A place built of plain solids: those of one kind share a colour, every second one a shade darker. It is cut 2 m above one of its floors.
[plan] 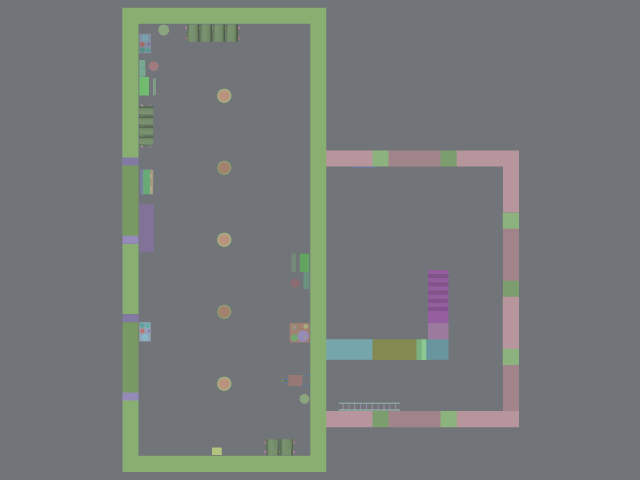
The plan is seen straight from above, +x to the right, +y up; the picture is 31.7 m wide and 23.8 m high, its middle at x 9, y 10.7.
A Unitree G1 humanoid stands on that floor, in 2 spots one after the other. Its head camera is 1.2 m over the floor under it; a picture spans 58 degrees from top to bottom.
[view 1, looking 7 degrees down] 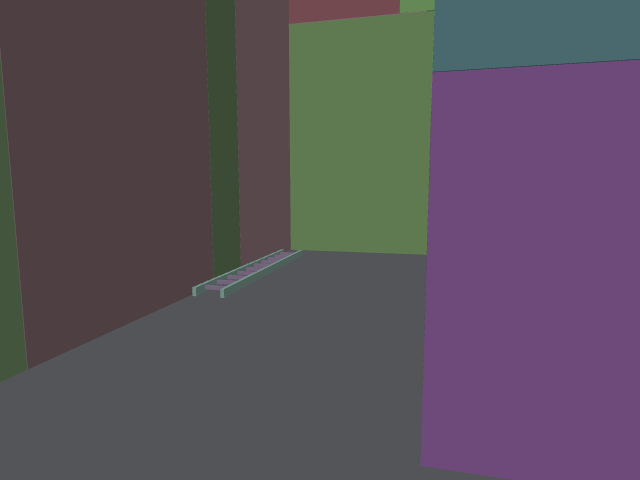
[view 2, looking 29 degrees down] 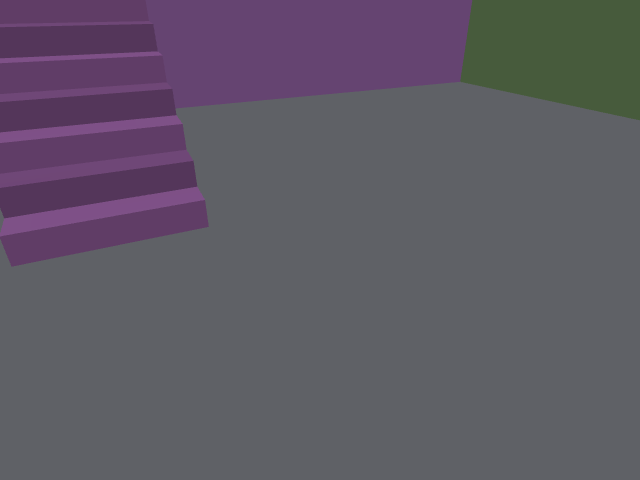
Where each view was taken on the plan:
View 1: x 17.17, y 4.76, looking -166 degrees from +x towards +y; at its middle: wall_undercroft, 8.16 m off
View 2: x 14.77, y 11.61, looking -116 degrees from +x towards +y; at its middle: ground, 2.48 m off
